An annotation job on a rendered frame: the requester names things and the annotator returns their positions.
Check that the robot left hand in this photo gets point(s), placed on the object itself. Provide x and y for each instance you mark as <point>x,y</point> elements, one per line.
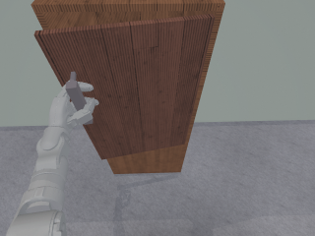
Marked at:
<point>63,113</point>

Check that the robot left upper arm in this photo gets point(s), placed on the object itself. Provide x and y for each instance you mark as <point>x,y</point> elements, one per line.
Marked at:
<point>41,223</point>

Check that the cupboard door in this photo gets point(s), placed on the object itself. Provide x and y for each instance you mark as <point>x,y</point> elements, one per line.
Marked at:
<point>146,75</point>

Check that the left robot forearm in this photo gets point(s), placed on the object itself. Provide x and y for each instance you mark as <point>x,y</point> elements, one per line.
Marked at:
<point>46,189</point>

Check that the handle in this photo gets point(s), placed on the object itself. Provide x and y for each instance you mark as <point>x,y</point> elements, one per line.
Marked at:
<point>76,95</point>

